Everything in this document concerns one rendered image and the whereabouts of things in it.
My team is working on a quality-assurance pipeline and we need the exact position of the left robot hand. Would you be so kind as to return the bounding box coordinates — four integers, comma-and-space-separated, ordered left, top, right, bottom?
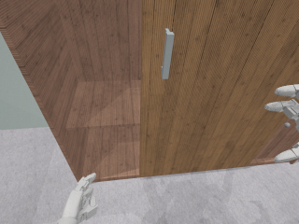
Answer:
61, 173, 98, 224

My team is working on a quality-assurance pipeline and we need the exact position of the handle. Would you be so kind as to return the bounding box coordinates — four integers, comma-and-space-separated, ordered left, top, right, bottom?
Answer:
161, 28, 175, 79

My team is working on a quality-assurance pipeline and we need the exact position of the wardrobe door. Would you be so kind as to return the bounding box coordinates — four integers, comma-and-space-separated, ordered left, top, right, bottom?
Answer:
254, 118, 299, 160
139, 0, 299, 177

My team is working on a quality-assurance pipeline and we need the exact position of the right robot hand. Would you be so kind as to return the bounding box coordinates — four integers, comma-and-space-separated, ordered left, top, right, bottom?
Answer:
264, 84, 299, 163

